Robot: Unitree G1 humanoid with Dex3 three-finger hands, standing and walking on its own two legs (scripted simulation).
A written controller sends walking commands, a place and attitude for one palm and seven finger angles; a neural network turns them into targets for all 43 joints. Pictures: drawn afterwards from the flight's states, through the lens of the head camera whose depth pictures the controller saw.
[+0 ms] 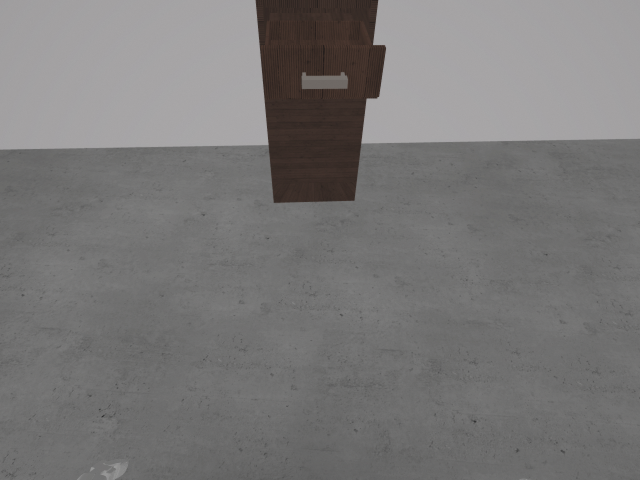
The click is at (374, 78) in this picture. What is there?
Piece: drawer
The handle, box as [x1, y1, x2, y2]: [302, 72, 347, 88]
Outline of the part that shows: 302,72 302,88 346,88 347,86 347,77 344,75 343,72 341,72 340,76 306,76 305,72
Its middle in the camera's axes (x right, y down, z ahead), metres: +0.01 -0.44 +1.06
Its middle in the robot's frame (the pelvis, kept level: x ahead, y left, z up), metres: +1.09 +0.05 -0.01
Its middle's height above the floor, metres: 0.76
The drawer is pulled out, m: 0.30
